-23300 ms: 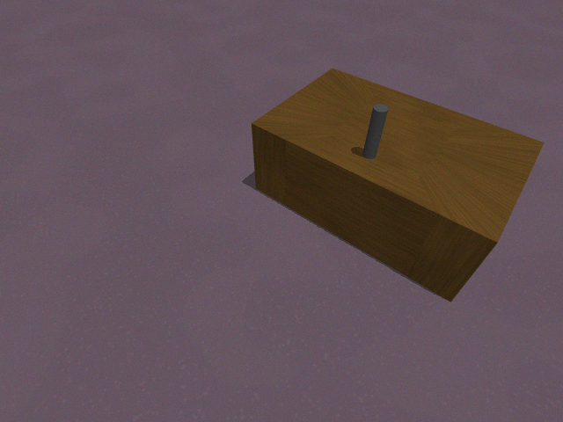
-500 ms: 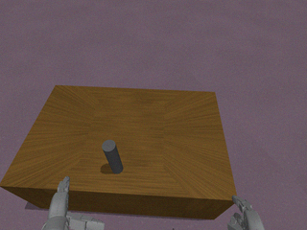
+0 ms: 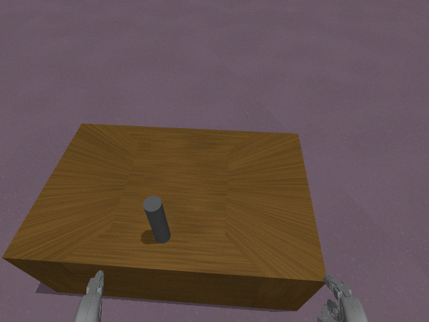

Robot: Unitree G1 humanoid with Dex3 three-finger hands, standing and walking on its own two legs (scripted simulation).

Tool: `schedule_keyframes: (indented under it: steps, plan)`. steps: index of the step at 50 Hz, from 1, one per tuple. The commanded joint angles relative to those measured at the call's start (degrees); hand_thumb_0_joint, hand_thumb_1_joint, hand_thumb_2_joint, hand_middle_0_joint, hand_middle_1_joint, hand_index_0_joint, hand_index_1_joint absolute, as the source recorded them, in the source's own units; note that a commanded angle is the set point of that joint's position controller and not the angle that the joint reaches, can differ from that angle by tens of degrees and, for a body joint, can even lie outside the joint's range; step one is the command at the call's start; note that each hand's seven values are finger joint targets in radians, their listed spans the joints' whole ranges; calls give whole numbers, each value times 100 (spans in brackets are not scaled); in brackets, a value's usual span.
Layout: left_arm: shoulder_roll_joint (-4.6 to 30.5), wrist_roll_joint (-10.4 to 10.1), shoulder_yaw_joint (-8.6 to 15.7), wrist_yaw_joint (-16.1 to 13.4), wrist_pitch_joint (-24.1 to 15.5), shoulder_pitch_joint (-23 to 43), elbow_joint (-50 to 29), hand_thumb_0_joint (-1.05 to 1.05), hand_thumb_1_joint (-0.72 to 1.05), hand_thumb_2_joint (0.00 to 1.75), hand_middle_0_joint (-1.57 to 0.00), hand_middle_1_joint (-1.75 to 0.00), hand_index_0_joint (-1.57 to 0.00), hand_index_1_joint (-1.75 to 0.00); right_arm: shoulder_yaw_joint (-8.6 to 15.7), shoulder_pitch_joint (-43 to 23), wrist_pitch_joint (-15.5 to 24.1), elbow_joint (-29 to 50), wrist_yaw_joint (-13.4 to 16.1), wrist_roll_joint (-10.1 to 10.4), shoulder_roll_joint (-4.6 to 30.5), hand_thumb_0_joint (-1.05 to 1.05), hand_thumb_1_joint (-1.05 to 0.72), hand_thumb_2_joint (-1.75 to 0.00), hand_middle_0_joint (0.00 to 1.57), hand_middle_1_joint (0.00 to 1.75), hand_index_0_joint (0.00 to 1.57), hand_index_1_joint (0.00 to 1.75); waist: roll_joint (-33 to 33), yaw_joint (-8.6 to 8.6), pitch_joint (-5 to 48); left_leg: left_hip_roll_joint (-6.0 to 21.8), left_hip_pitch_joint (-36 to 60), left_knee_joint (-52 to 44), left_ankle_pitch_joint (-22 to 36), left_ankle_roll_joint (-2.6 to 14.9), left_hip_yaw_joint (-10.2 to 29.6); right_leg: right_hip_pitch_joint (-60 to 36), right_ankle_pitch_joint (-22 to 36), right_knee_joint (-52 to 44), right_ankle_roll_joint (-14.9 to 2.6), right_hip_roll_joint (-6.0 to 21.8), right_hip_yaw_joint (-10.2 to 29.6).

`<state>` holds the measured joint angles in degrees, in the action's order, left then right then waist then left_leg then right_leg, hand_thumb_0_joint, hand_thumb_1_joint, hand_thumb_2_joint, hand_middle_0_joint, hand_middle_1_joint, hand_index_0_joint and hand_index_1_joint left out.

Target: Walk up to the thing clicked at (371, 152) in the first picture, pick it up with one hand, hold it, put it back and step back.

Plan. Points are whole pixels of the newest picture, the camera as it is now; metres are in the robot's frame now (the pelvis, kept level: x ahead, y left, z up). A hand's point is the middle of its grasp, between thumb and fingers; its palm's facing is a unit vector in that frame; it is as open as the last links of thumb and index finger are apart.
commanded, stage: home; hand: left
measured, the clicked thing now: (158, 221) +0.46 +0.18 -0.26
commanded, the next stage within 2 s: stand in 1.54 s
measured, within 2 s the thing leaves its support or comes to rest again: neither
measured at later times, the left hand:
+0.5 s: hand out of the picture +0.05 +0.26 -0.12, palm faces +0.01 -0.91 -0.41, open 17.6 cm
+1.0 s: hand out of the picture +0.03 +0.25 -0.13, palm faces +0.01 -0.93 -0.37, open 17.6 cm
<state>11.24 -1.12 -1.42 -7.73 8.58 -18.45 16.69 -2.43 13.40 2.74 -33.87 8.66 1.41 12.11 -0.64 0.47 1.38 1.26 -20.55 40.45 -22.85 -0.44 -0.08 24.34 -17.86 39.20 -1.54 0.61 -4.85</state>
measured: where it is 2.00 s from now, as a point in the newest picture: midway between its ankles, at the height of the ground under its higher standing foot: outside the picture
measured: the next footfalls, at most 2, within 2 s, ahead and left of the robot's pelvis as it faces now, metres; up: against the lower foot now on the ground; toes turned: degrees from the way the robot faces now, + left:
none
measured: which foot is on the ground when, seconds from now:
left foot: down 0.00-1.00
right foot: down 0.00-1.00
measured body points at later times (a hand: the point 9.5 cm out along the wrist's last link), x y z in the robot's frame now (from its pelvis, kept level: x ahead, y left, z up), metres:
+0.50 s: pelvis -0.01 +0.00 +0.02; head -0.02 -0.02 +0.47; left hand +0.05 +0.30 -0.09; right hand +0.06 -0.29 -0.12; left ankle -0.02 +0.12 -0.72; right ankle +0.03 -0.10 -0.72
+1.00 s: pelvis -0.01 +0.00 +0.03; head -0.02 -0.02 +0.48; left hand +0.03 +0.30 -0.10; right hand +0.05 -0.29 -0.12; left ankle -0.02 +0.12 -0.72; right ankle +0.03 -0.10 -0.72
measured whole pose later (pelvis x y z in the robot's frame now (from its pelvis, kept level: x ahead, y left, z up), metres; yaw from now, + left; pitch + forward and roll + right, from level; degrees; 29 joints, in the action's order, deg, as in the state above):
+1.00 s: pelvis -0.01 +0.00 +0.03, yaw +1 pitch -3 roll +0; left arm 18.4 1.5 -0.5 -1.0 -0.2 -8.9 66.6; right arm -0.8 11.5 -0.4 -62.1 0.9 -1.4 19.4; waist -1.8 -1.2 -1.2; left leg 0.1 -4.6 19.5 -11.6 -0.5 0.3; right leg 8.8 -8.2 20.3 -1.2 1.0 -5.3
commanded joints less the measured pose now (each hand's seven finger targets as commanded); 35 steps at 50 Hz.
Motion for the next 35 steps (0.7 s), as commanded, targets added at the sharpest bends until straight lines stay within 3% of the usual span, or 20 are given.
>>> schedule_keyframes:
  steps: [1, 3, 7, 9, 10, 12, 22, 32, 35]
  plan:
    - [1365, 558, 602, 232, -596, 387, 535, 0, -55, 5, -5, -5, -5, -5, 552, -305, 57, -151, -317, -621, 1217, 0, -90, -90, 20, 30, 20, 30, 69, -150, 594, 229, 207, -869, 1245, 48, 343, -915, 844, -764, -123, 468, 580]
    - [1365, 550, 538, 443, -848, 390, 863, 0, -56, 5, -5, -5, -5, -5, 614, -270, -89, -232, -539, -621, 1240, 0, -90, -90, 20, 30, 20, 30, -112, -105, 541, 268, 383, -1091, 912, 178, 449, -877, 616, -966, -139, 507, 637]
    - [1421, 417, 453, 567, -1016, 763, 1618, 0, -57, 4, -5, -5, -5, -5, 618, -282, -101, -538, -719, -478, 1242, 0, -90, -90, 20, 30, 20, 30, -97, -32, 297, 273, 602, -1366, 1186, 130, 472, -990, 782, -1244, -31, 547, 671]
    - [1472, 394, 432, 567, -1055, 711, 2034, 0, -58, 4, -5, -5, -5, -5, 638, -357, -135, -785, -756, -466, 1296, 0, -90, -90, 20, 30, 20, 30, -42, -105, 142, 245, 685, -1410, 1256, 118, 480, -1034, 784, -1437, -11, 583, 686]
    - [1490, 386, 425, 565, -1058, 836, 2165, 0, -58, 4, -5, -5, -5, -5, 642, -269, -141, -854, -755, -453, 1317, 0, -90, -90, 20, 30, 20, 30, -117, -19, 154, 292, 712, -1547, 1395, 116, 493, -1176, 949, -1407, -1, 565, 652]
    - [1534, 361, 417, 546, -1071, 797, 2495, 0, -58, 4, -5, -5, -5, -5, 632, -310, -174, -1043, -768, -432, 1324, 0, -90, -90, 20, 30, 20, 30, -75, -81, 86, 301, 743, -1670, 1547, 106, 527, -1347, 1140, -1499, 19, 573, 615]
    - [1876, 320, 372, 516, -1023, 1017, 3658, 0, -59, 3, -4, -5, -4, -5, 570, -233, -289, -1796, -760, -371, 1546, 0, -90, -90, 20, 30, 20, 30, 92, -88, -287, 320, 953, -2152, 1182, 117, 570, -1478, 290, -2221, 45, 669, 799]
    - [1982, 283, 321, 548, -995, 1092, 4291, 0, -60, 3, -4, -4, -4, -4, 472, -296, -261, -2181, -743, -333, 1702, 0, -90, -90, 20, 30, 20, 30, -73, -139, -318, 388, 1026, -2421, 1168, 128, 631, -1648, 401, -2380, 73, 678, 814]
    - [2041, 275, 327, 565, -985, 1114, 4416, 0, -61, 2, -4, -4, -4, -4, 432, -211, -274, -2293, -749, -320, 1664, 0, -90, -90, 20, 30, 20, 30, 78, -123, -452, 358, 981, -2429, 979, 126, 613, -1503, 31, -2493, 91, 702, 889]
